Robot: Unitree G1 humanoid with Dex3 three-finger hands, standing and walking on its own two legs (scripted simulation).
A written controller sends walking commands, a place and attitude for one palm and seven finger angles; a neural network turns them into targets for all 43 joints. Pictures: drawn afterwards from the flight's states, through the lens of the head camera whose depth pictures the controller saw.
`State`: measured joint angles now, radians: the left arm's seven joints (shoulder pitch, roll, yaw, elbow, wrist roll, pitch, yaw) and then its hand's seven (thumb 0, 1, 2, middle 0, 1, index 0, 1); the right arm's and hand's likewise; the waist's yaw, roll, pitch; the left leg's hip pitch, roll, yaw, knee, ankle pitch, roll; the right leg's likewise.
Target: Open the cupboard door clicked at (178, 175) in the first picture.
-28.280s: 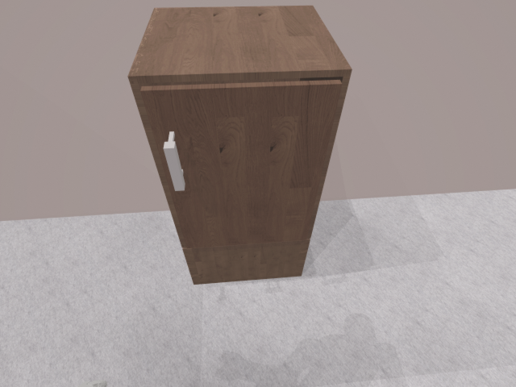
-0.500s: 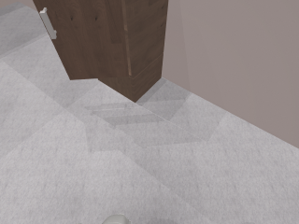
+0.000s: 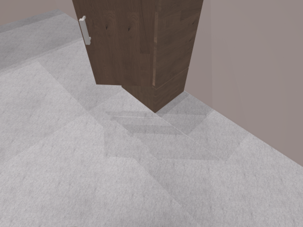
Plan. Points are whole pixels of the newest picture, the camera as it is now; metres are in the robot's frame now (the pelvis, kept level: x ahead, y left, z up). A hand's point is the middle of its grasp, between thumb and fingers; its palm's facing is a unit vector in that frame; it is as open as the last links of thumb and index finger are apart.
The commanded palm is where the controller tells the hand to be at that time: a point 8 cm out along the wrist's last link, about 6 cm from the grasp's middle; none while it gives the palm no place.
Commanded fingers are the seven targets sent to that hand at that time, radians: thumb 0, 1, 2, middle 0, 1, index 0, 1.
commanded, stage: take the last steps up to it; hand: left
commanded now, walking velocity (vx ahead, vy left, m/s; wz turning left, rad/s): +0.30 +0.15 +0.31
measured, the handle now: (86, 30) +1.04 +0.42 -0.03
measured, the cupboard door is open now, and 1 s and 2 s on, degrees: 43 43 43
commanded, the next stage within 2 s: come to a stop and stand still in 1.46 s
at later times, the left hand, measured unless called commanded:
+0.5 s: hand out of the picture -0.04 +0.18 -0.16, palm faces +0.30 -0.94 -0.17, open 7.4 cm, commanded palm none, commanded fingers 0.00 0.90 0.90 -0.20 -0.30 -0.20 -0.30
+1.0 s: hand (59, 155) +0.36 +0.36 -0.15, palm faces +0.14 -0.98 -0.17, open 7.4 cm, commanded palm none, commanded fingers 0.00 0.90 0.90 -0.20 -0.30 -0.20 -0.30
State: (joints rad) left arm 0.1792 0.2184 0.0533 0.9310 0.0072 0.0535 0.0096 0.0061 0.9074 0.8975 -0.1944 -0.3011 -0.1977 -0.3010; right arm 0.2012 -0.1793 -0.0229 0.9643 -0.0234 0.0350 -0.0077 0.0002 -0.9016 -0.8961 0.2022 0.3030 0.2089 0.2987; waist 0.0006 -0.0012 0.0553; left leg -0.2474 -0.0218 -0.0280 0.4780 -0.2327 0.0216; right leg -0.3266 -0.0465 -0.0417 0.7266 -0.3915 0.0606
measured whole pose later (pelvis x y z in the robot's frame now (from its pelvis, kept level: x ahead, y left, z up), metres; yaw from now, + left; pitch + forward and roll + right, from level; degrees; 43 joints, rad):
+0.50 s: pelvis +0.09 +0.05 +0.00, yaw +10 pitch +1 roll +1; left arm 0.48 0.12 0.04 1.12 0.03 -0.05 0.01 0.01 0.90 0.90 -0.20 -0.30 -0.20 -0.30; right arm 0.13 -0.22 -0.05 1.00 -0.02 0.04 0.05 0.01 -0.91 -0.90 0.19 0.30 0.20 0.30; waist 0.08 -0.02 0.06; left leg -0.51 0.06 0.08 0.74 -0.24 -0.03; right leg 0.03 -0.16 -0.20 0.33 -0.35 0.10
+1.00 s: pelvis +0.24 +0.17 +0.00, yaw +7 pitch +0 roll +0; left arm 0.08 0.19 0.06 0.95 0.02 0.01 -0.01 0.00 0.91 0.90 -0.19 -0.30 -0.19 -0.30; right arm 0.41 -0.16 -0.02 1.10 -0.03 -0.07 -0.03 -0.01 -0.92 -0.90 0.20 0.30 0.20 0.30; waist -0.02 -0.03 0.03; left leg 0.00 -0.08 0.17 0.26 -0.28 0.10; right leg -0.58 -0.09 -0.05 0.91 -0.15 -0.01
